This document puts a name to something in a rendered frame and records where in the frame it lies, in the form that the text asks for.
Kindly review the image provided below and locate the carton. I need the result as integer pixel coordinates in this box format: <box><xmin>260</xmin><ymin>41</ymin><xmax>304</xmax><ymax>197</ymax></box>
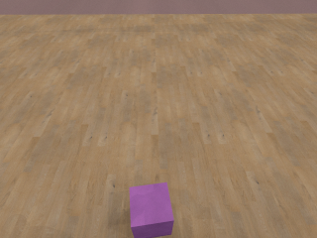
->
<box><xmin>129</xmin><ymin>182</ymin><xmax>174</xmax><ymax>238</ymax></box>

